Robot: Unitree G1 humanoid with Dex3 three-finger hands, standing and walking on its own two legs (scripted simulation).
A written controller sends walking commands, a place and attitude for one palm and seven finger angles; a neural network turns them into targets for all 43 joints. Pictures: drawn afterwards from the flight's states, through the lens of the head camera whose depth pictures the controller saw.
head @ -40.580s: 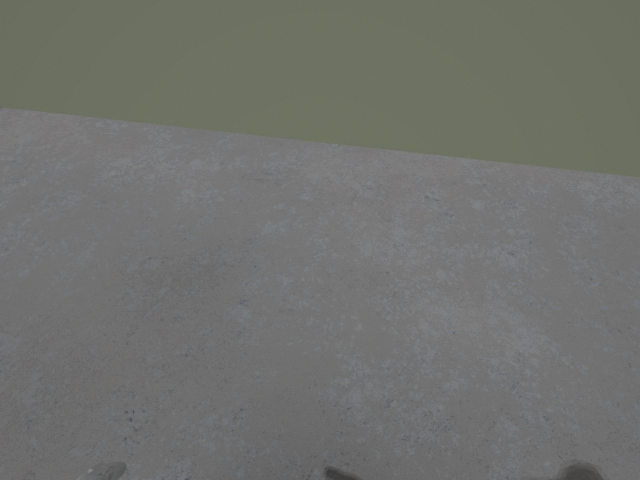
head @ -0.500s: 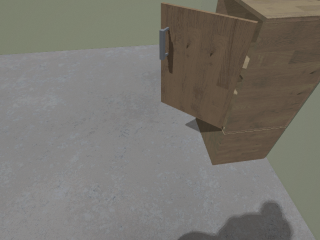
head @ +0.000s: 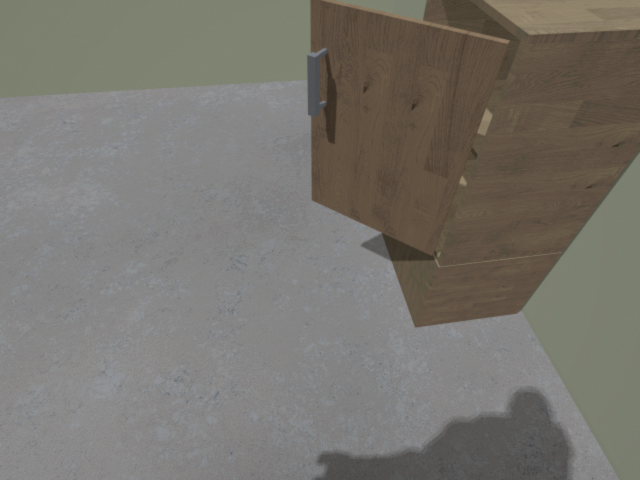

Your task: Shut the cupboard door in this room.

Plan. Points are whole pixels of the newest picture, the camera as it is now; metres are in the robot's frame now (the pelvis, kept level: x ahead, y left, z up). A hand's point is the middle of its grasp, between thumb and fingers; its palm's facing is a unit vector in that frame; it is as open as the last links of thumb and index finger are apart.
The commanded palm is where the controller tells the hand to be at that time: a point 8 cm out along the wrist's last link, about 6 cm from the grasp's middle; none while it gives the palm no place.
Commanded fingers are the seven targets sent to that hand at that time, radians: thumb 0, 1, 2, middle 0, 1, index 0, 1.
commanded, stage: look to check the result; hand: left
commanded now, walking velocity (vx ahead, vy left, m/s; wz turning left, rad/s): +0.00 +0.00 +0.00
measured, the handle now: (318, 82) +0.96 +0.05 +0.04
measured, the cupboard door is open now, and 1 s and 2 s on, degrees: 48 48 48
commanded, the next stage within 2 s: walk to a spot facing it in 0.34 s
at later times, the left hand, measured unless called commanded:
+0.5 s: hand out of the picture +0.07 +0.23 -0.16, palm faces -0.01 -0.95 -0.32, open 7.4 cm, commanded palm none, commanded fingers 0.00 0.90 0.90 -0.20 -0.30 -0.20 -0.30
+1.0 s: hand out of the picture +0.01 +0.23 -0.19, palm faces +0.26 -0.93 -0.25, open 7.4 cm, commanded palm none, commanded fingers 0.00 0.90 0.90 -0.20 -0.30 -0.20 -0.30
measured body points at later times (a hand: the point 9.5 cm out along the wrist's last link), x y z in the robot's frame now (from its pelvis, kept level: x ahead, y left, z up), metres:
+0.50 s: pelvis +0.02 -0.01 +0.00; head +0.03 -0.02 +0.45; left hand +0.07 +0.28 -0.14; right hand +0.09 -0.29 -0.14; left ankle +0.04 +0.11 -0.75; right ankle -0.04 -0.11 -0.75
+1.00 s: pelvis +0.00 +0.01 -0.02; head +0.05 +0.03 +0.43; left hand +0.00 +0.28 -0.17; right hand +0.08 -0.21 -0.17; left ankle +0.04 +0.13 -0.75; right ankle +0.00 -0.14 -0.69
